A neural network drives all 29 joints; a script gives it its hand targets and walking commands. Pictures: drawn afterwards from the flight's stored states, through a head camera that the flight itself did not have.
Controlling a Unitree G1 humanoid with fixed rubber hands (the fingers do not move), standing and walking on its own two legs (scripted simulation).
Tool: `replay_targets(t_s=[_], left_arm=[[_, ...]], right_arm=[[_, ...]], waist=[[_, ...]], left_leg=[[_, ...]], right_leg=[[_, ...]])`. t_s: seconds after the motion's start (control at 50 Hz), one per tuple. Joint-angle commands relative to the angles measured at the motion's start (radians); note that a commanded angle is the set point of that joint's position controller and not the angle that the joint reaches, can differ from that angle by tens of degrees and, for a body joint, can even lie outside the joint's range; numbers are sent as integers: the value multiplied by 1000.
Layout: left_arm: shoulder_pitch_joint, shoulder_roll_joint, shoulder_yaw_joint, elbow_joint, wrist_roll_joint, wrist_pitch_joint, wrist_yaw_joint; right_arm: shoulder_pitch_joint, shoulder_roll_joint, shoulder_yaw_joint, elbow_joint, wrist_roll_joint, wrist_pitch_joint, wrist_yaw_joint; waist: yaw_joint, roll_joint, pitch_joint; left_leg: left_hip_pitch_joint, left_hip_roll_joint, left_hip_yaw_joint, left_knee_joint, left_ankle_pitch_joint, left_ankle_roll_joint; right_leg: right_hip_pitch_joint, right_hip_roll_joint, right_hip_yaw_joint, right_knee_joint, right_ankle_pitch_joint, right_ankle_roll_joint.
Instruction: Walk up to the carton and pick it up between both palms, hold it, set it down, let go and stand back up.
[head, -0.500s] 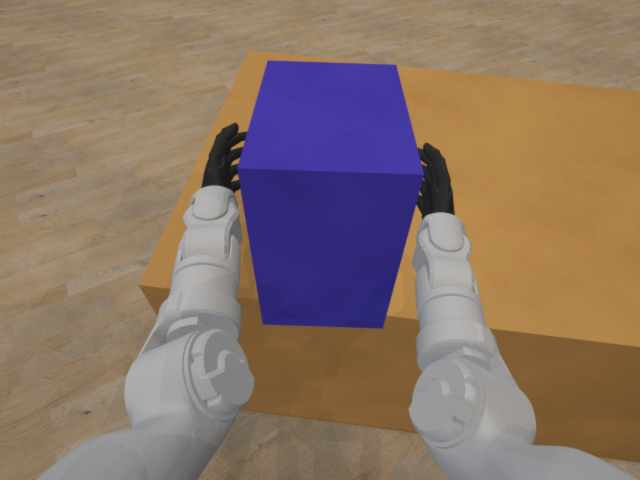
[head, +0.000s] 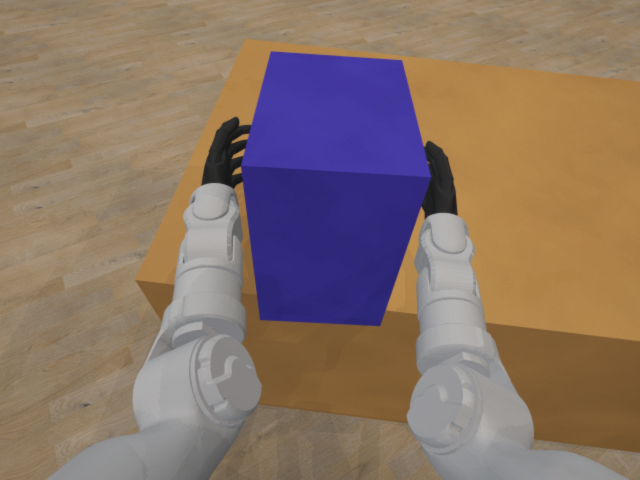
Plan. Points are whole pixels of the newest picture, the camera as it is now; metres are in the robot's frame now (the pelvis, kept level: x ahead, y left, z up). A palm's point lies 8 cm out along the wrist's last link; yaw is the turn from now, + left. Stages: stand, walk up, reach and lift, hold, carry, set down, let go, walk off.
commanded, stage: set down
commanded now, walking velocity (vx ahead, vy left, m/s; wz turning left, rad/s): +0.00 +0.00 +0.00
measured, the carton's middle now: (328, 195) +0.47 -0.02 +0.06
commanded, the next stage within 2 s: none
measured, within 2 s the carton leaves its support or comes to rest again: rests again in 0.08 s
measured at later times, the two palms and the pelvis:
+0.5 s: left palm (220, 197) +0.44 +0.12 +0.09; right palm (435, 215) +0.41 -0.15 +0.09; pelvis -0.01 +0.00 +0.00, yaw -3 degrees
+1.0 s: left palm (183, 167) +0.46 +0.17 +0.12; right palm (456, 172) +0.45 -0.18 +0.13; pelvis -0.01 -0.02 -0.01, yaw +0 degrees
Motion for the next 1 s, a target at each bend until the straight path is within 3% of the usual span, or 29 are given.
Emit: replay_targets(t_s=[0.0,0.06,0.14,0.26,0.32,0.36,0.42,0.46,0.52,0.56,0.64,0.72,0.76,0.78,0.8,0.82,0.84,0.86,0.88,0.9,0.92,0.96,0.98], left_arm=[[-323,-281,-161,43,24,39,-68],[-318,-252,-137,25,24,46,-74],[-333,-203,-107,26,32,38,-74],[-351,-156,-107,18,19,19,-59],[-336,-24,-85,21,1,5,-31],[-351,116,-111,9,-47,-11,16],[-462,225,-256,25,-205,-69,113],[-535,245,-334,97,-288,-112,156],[-570,321,-381,230,-374,-159,181],[-570,364,-407,330,-413,-178,185],[-604,399,-501,436,-532,-213,188],[-618,450,-565,489,-627,-235,171],[-620,476,-578,500,-652,-233,154],[-621,477,-598,538,-666,-227,142],[-625,498,-606,519,-675,-224,135],[-639,497,-635,529,-690,-221,128],[-654,507,-646,478,-711,-217,124],[-676,498,-676,475,-727,-213,120],[-668,511,-679,467,-736,-207,114],[-697,513,-704,433,-747,-204,111],[-697,513,-706,429,-751,-195,111],[-721,529,-727,402,-770,-172,112],[-723,533,-734,419,-785,-165,108]], right_arm=[[-415,310,257,87,-10,-3,111],[-410,304,261,66,-19,5,104],[-401,287,246,46,-20,15,98],[-380,249,223,58,-31,20,86],[-357,131,209,56,-4,24,63],[-356,-26,214,61,61,18,28],[-452,-141,307,128,219,-6,-42],[-510,-158,358,149,282,-26,-77],[-555,-200,432,200,366,-25,-110],[-576,-250,481,265,429,-24,-123],[-615,-357,556,383,547,-46,-147],[-651,-432,642,411,666,-63,-167],[-660,-455,676,426,714,-62,-176],[-666,-467,679,455,726,-57,-179],[-669,-482,683,442,740,-53,-182],[-672,-488,683,462,742,-47,-184],[-676,-506,681,437,754,-42,-186],[-677,-515,677,460,759,-34,-186],[-675,-513,690,463,775,-24,-185],[-676,-513,690,454,784,-19,-185],[-689,-524,700,455,805,-12,-178],[-710,-547,701,445,819,8,-174],[-734,-549,715,434,825,18,-173]], waist=[[44,58,-312],[57,19,-288],[69,21,-279],[62,30,-301],[69,14,-279],[75,32,-338],[56,71,-476],[52,98,-616],[66,68,-736],[79,70,-772],[47,81,-808],[34,60,-853],[34,54,-841],[9,49,-807],[12,51,-809],[-14,55,-780],[-11,70,-816],[-34,88,-824],[-23,92,-817],[-42,115,-841],[-23,136,-837],[-21,160,-833],[-30,128,-822]], left_leg=[[125,-23,127,37,352,-19],[62,-32,132,11,258,8],[-3,-40,149,-20,183,29],[26,-41,149,-13,209,21],[18,-40,152,-12,209,28],[16,-39,149,-1,215,18],[-15,-22,134,57,274,-2],[-65,-15,121,96,269,-13],[-157,-9,109,126,267,-17],[-190,-7,103,145,289,-25],[-107,7,76,217,428,-65],[-154,-6,61,250,500,-79],[-210,-14,64,251,493,-78],[-228,-16,59,237,442,-73],[-228,-18,58,230,424,-73],[-233,-18,56,223,389,-73],[-204,-17,55,225,410,-79],[-185,-16,53,230,418,-84],[-169,-17,50,232,440,-86],[-148,-17,50,244,459,-91],[-119,-15,46,245,474,-96],[-85,-11,41,241,444,-103],[-120,-11,35,233,407,-94]], right_leg=[[148,83,-130,21,137,39],[189,77,-114,22,125,52],[237,63,-98,32,135,64],[204,67,-99,26,123,62],[202,72,-93,25,120,67],[185,75,-80,31,120,58],[88,90,-60,49,156,29],[56,87,-45,67,195,10],[88,85,-26,110,265,3],[101,81,-23,134,294,-4],[-5,97,-39,147,329,-23],[34,95,-31,192,469,-23],[82,88,-26,210,541,-17],[78,82,-25,212,521,-13],[88,80,-23,213,515,-14],[67,78,-27,209,485,-15],[58,81,-33,207,492,-17],[38,81,-36,205,477,-21],[26,83,-37,201,480,-23],[15,83,-40,204,492,-27],[-15,85,-42,199,465,-32],[-53,89,-51,173,387,-43],[-42,86,-51,172,372,-45]])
